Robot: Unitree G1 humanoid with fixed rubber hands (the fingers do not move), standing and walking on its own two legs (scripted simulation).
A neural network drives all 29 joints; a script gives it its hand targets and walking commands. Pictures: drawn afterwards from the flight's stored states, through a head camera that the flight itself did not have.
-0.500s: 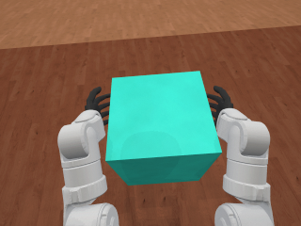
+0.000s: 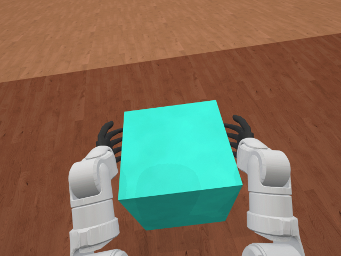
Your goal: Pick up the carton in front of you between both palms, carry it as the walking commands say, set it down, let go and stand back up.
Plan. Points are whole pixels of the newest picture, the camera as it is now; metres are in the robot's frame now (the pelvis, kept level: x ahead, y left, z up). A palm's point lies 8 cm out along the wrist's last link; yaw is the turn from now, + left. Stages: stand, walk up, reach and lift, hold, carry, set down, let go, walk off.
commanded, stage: carry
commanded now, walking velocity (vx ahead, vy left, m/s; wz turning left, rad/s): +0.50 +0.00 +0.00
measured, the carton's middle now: (178, 170) +0.32 -0.02 +0.05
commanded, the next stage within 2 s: none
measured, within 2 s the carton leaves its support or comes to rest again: neither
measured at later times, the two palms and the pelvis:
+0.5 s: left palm (113, 72) +0.57 +0.13 +0.20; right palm (217, 62) +0.58 -0.17 +0.19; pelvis +0.23 -0.04 +0.04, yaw +0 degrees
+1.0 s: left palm (119, 14) +0.90 +0.13 +0.27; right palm (197, 4) +0.92 -0.17 +0.28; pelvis +0.57 -0.04 +0.10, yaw +2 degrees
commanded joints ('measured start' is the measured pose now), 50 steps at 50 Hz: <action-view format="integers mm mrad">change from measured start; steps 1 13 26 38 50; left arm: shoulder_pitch -600 -868 -791 -658 -701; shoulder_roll -677 -739 -781 -704 -645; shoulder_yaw -532 -657 -580 -517 -573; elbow -61 -164 3 -130 -57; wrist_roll -154 -301 -286 -101 -196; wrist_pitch -8 86 67 12 109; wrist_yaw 16 -2 -26 11 8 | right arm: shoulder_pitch -752 -620 -729 -891 -609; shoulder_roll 698 612 683 848 600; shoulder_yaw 659 405 507 743 498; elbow -165 5 -27 -260 -32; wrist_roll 320 165 167 479 230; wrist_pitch -20 81 60 -12 99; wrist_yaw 32 6 14 89 36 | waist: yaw -44 103 93 -1 152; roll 17 51 -149 36 123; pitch -186 -277 -219 -439 -374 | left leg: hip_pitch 467 -690 -562 192 -43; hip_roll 380 90 29 298 183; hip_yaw -494 -144 126 -427 57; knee -197 895 370 -129 179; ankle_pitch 454 72 191 390 979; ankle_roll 219 4 18 167 18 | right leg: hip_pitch -605 336 290 -511 121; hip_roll -53 -274 -181 -31 108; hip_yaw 56 467 35 79 -227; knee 124 -590 -663 411 -325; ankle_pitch -170 411 1036 306 406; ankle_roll -19 -225 -163 -59 -93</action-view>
